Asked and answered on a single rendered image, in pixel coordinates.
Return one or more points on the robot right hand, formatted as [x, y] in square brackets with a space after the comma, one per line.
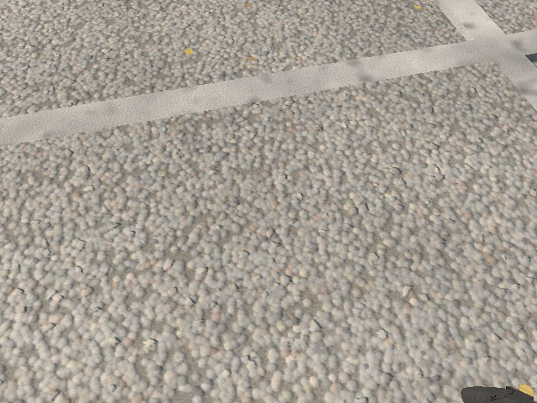
[479, 394]

